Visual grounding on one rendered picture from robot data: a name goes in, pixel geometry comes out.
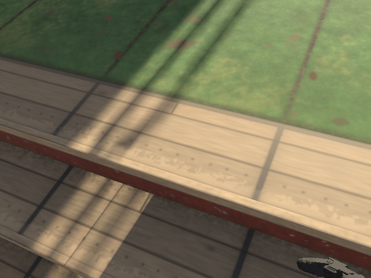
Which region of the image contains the robot right hand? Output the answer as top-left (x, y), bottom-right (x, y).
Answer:
top-left (297, 257), bottom-right (364, 278)

